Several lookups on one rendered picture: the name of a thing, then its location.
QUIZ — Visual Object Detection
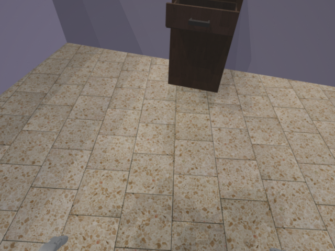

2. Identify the drawer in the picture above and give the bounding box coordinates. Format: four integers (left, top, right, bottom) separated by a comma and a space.
165, 0, 239, 37

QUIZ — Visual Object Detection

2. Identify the handle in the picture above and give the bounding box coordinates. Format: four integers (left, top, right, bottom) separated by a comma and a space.
188, 18, 210, 27

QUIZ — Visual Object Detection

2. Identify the cabinet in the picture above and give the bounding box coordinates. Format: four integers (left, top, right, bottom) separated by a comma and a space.
168, 0, 243, 93

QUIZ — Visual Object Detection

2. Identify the robot left hand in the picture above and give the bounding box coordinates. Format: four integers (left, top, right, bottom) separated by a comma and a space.
38, 235, 68, 251

